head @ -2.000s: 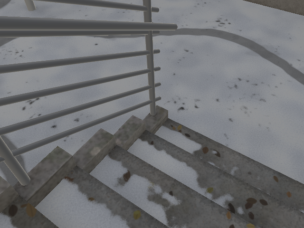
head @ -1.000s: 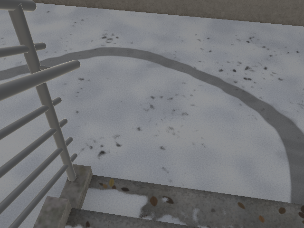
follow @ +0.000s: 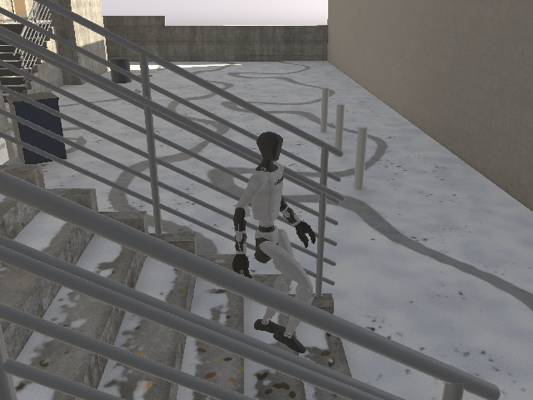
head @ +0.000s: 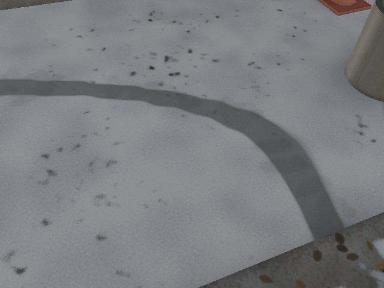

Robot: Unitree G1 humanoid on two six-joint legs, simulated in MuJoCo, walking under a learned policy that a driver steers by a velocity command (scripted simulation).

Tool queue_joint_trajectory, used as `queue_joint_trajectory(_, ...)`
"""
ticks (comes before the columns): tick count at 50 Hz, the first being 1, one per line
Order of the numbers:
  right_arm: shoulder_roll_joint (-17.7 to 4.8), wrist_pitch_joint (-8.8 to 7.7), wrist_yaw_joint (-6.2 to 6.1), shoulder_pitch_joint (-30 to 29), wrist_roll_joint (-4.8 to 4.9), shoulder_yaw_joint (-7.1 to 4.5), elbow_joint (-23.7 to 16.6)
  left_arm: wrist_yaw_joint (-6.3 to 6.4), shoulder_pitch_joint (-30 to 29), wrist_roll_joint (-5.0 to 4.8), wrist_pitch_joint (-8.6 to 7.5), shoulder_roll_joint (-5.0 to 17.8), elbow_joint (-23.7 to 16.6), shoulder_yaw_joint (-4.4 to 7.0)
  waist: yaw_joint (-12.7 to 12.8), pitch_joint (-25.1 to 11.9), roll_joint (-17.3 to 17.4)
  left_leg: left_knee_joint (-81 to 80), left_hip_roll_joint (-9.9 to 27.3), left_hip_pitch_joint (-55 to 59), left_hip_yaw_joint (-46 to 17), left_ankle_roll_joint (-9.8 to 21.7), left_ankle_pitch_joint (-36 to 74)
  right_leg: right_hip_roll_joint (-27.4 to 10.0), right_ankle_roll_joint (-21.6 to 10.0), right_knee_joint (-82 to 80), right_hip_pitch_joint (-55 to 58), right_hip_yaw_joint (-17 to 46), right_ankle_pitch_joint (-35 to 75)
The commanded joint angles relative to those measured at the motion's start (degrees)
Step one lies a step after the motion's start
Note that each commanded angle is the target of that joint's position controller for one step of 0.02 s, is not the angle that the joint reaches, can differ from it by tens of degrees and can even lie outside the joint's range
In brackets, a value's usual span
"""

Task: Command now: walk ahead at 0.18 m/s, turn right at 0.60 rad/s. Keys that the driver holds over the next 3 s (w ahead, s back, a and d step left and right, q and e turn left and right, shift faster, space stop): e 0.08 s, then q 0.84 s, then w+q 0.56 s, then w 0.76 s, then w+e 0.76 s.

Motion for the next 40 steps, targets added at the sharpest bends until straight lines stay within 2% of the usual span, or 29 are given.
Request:
queue_joint_trajectory(1,-13.31,-0.79,-0.92,-7.29,1.07,-2.77,-7.24,-1.67,4.25,0.41,0.26,2.98,-4.41,0.73,4.14,-4.84,6.93,-2.17,16.17,4.69,-8.99,1.93,60.64,-1.23,0.10,3.32,3.42,1.33,3.23)
queue_joint_trajectory(3,-11.04,0.62,0.01,-2.43,1.95,-2.92,-7.00,-1.94,-2.06,0.95,1.72,1.92,-8.14,0.27,0.99,-1.59,4.47,1.48,17.56,12.90,-11.09,3.27,59.28,-1.40,0.05,6.62,-6.28,2.12,-7.59)
queue_joint_trajectory(4,-10.13,1.54,-0.16,0.76,2.42,-3.19,-6.65,-2.39,-5.05,0.17,1.89,-0.19,-10.43,-0.72,-1.13,0.71,5.55,1.65,18.66,17.38,-12.93,3.51,57.65,-2.53,0.23,6.46,-13.24,4.43,-14.49)
queue_joint_trajectory(5,-9.89,2.07,-0.16,2.74,1.35,-3.13,-6.75,-2.35,-6.47,0.52,2.18,-0.59,-10.69,-1.04,-2.95,0.99,6.30,3.03,19.59,21.89,-16.03,4.79,57.63,-2.26,0.42,8.00,-17.79,6.38,-19.94)
queue_joint_trajectory(7,-9.38,4.06,-0.44,1.91,0.10,-3.02,-8.04,-3.45,-12.18,-0.86,1.04,-2.49,-12.90,-2.53,-3.76,2.66,5.80,2.13,17.77,18.31,-15.41,5.52,56.52,-2.08,2.00,-4.54,-12.54,4.48,-24.47)
queue_joint_trajectory(8,-11.53,3.58,-0.57,0.78,-0.84,-3.32,-8.54,-3.50,-7.81,-0.22,0.40,-1.30,-11.26,-1.93,-1.82,-0.21,6.10,3.38,19.58,15.52,-15.42,7.29,60.85,-3.53,1.70,1.42,-7.30,5.85,-20.24)
queue_joint_trajectory(9,-11.27,3.02,0.16,-2.11,-0.59,-3.12,-9.51,-3.48,-5.18,-0.42,0.51,-0.70,-9.65,-1.77,-0.45,-0.37,4.50,3.94,18.98,11.83,-13.87,8.82,61.44,-3.92,1.75,-0.39,-3.37,5.14,-19.88)
queue_joint_trajectory(12,-11.60,1.83,2.09,-11.48,2.32,-2.64,-11.17,-2.76,0.88,0.43,0.02,0.32,-6.20,-1.62,4.87,-1.68,3.39,6.56,13.16,-4.58,-9.21,7.13,62.31,-3.66,0.11,-17.11,23.42,-3.51,-14.95)
queue_joint_trajectory(13,-11.64,0.74,2.71,-13.01,2.78,-2.63,-11.37,-2.41,4.45,0.89,-0.62,3.04,-4.36,-0.47,7.00,-3.42,1.54,10.58,9.11,-10.45,-6.56,5.24,61.45,-1.68,-1.78,-26.84,37.58,-6.85,5.37)
queue_joint_trajectory(14,-13.46,-0.41,2.48,-6.86,2.93,-3.61,-9.99,-1.67,8.64,0.59,-1.17,8.71,-3.19,1.45,5.50,-5.12,-0.94,19.38,3.45,-15.13,-6.31,1.02,46.82,-5.37,-5.84,-29.34,46.06,-0.49,35.10)
queue_joint_trajectory(15,-8.68,-1.01,2.89,-2.92,3.39,-2.22,-9.54,-1.66,9.35,1.61,-1.45,8.75,-2.15,1.04,3.10,-12.12,-12.09,38.50,-2.69,-17.58,-10.96,-4.67,-2.69,-18.24,-17.68,-32.24,48.13,16.33,46.65)
queue_joint_trajectory(16,-8.75,-0.36,3.28,-6.27,4.24,-2.29,-10.82,-1.65,5.74,1.66,-2.51,4.56,-2.70,-0.14,2.19,-11.90,-14.15,39.44,-2.97,-19.92,-16.71,-5.89,-15.67,-20.00,-19.20,-33.96,43.86,21.31,46.21)
queue_joint_trajectory(17,-10.23,0.45,3.07,-9.25,4.06,-2.99,-12.74,-1.55,2.69,0.04,-2.72,4.46,-2.90,0.03,1.32,-9.09,-11.35,39.14,-1.17,-24.55,-16.82,-6.62,-19.03,-19.43,-17.02,-32.18,43.41,17.02,43.96)
queue_joint_trajectory(18,-8.81,1.32,3.09,-11.31,3.39,-2.60,-14.56,-1.27,0.61,-0.63,-2.41,5.16,-3.27,0.66,-0.09,-9.82,-6.37,33.24,0.83,-26.28,-14.55,-6.75,-19.84,-18.78,-14.55,-31.55,43.42,14.40,38.18)
queue_joint_trajectory(20,-7.33,4.09,3.85,-10.26,3.48,-1.90,-14.80,-0.69,-4.12,0.78,-1.27,6.89,-5.04,1.42,-2.54,-12.60,-1.48,26.37,2.75,-16.29,-9.45,-6.75,-11.02,-20.17,-12.93,-32.56,33.66,11.61,26.47)
queue_joint_trajectory(21,-8.27,4.93,4.60,-8.61,2.81,-2.14,-13.95,-0.67,-5.92,1.35,-0.86,8.80,-6.43,1.73,-2.85,-14.05,0.27,28.27,0.32,-9.58,-4.58,-6.46,-0.73,-19.01,-12.48,-31.42,28.67,6.64,22.76)
queue_joint_trajectory(23,-7.83,5.41,5.05,-7.03,1.85,-2.03,-15.22,-0.33,-10.43,1.54,-0.73,10.09,-8.84,1.70,-4.09,-14.78,-4.01,31.71,-0.23,-3.97,-4.01,-4.70,8.66,-21.53,-11.04,-31.59,22.27,3.98,12.96)
queue_joint_trajectory(26,-8.85,6.34,3.73,-5.20,1.04,-2.85,-17.68,0.75,-13.91,-0.41,-0.40,7.56,-10.23,1.11,-5.85,-10.55,-5.51,16.86,-0.58,-0.42,-7.58,-1.69,11.67,-17.27,-5.03,-21.38,15.03,-3.20,4.76)
queue_joint_trajectory(27,-14.82,5.75,2.84,-5.79,0.62,-4.38,-18.37,0.73,-10.95,0.74,0.16,6.56,-11.49,1.11,-3.67,-6.66,9.36,8.60,2.68,-0.47,-18.89,0.78,37.69,-9.17,-1.57,-8.11,9.18,-9.83,-9.33)
queue_joint_trajectory(28,-20.27,4.54,2.43,-7.95,0.49,-5.27,-19.78,0.88,-11.48,2.51,0.35,3.91,-13.40,0.33,-1.87,-5.16,21.63,-5.01,12.81,0.22,-42.35,6.64,51.30,-1.86,-0.42,3.93,-0.90,-7.15,-40.04)
queue_joint_trajectory(29,-18.80,3.26,3.27,-9.37,0.01,-4.33,-20.87,1.74,-10.47,1.40,-0.51,4.51,-11.73,0.64,-0.76,-6.91,11.87,-2.10,15.83,4.69,-39.74,9.67,59.91,-1.49,-0.85,12.00,-2.77,0.28,-38.97)
queue_joint_trajectory(30,-21.93,3.40,3.40,-12.22,0.03,-5.18,-20.42,2.30,-9.32,1.34,-0.80,2.28,-11.91,-0.50,1.55,-10.29,11.87,-1.89,16.02,4.41,-42.79,13.00,51.18,-0.69,-1.14,14.27,-3.80,2.14,-37.35)
queue_joint_trajectory(31,-21.83,3.60,3.71,-15.84,1.17,-5.27,-21.82,2.51,-10.55,1.61,-1.01,4.52,-11.70,-0.03,1.70,-8.59,8.89,-1.73,15.55,0.25,-45.10,14.37,39.16,-1.65,-0.76,14.30,-3.69,4.15,-34.28)
queue_joint_trajectory(32,-18.37,4.50,3.35,-18.51,2.58,-4.08,-22.46,3.13,-11.87,1.98,-0.50,5.15,-11.23,0.32,2.46,-5.59,6.18,1.10,13.69,-0.69,-39.42,12.17,43.41,-1.24,0.50,12.48,-3.14,3.37,-31.77)
queue_joint_trajectory(35,-16.23,6.84,1.89,-19.09,3.57,-3.95,-23.07,1.21,-12.11,2.99,0.07,1.91,-10.83,-1.40,2.33,-7.87,6.73,5.11,9.02,-0.57,-31.71,8.80,42.24,-0.93,2.61,0.84,3.96,0.05,-24.03)
queue_joint_trajectory(36,-16.67,5.94,1.75,-19.99,2.12,-4.02,-24.59,0.31,-10.73,3.34,-0.55,3.57,-9.91,-0.89,1.57,-10.75,7.26,7.41,10.47,-0.92,-32.47,9.98,45.87,-1.25,1.93,5.72,7.71,0.63,-16.76)
queue_joint_trajectory(38,-16.57,5.29,1.26,-19.88,2.68,-4.19,-24.44,-0.78,-11.88,3.35,-0.74,3.16,-10.41,-1.32,1.07,-11.72,6.74,7.37,9.08,-0.60,-31.89,10.18,46.53,-1.05,1.38,0.18,10.28,0.37,-17.01)
queue_joint_trajectory(39,-16.05,4.92,1.64,-19.80,2.56,-4.18,-24.04,-0.89,-12.78,2.39,-0.91,2.47,-11.14,-1.51,1.14,-10.92,8.06,6.64,8.11,-2.17,-32.25,10.47,46.29,-0.36,1.35,-3.64,12.87,0.51,-17.50)
queue_joint_trajectory(40,-16.29,4.54,1.97,-22.83,1.92,-4.00,-25.83,-0.79,-11.75,2.53,-1.01,4.35,-10.39,-0.75,2.42,-11.70,8.57,7.37,7.75,-4.44,-32.95,10.27,49.14,1.01,1.95,-0.02,16.65,-1.38,-14.92)
Next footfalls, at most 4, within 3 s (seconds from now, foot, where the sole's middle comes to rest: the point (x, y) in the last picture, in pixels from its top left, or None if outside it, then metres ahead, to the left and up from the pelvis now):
0.26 right None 0.18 -0.18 -0.76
0.50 left None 0.09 0.10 -0.77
0.90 right None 0.15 -0.14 -0.77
1.32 left None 0.05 0.11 -0.77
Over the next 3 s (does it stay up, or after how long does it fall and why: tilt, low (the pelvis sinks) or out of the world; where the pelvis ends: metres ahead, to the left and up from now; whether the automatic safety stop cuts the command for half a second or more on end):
stays up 0.77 0.59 -0.35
